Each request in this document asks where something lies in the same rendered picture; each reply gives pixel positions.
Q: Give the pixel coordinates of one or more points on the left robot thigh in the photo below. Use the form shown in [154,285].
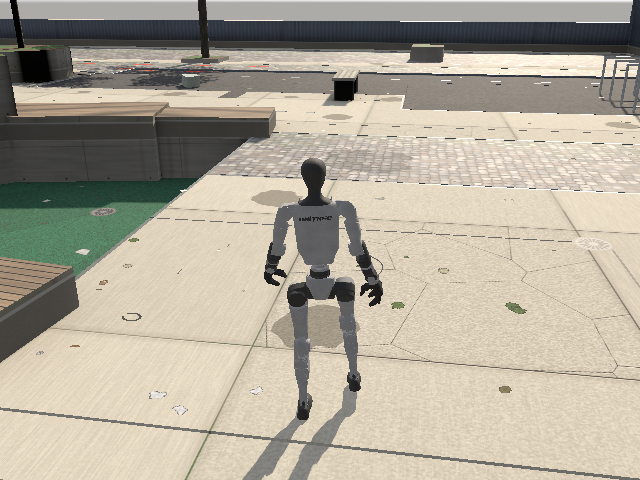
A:
[298,305]

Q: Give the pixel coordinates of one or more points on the right robot upper arm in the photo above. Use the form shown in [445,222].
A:
[348,210]

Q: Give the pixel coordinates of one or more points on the humanoid robot head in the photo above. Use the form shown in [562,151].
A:
[313,171]

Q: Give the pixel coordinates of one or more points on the left robot hand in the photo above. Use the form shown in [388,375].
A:
[270,280]

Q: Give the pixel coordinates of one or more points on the right robot forearm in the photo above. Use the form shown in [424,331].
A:
[367,267]

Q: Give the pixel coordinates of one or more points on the left robot upper arm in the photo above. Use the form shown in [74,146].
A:
[284,214]

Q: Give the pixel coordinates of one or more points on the left robot forearm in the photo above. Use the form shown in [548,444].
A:
[272,261]

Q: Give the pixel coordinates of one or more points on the right robot hand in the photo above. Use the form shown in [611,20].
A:
[377,292]

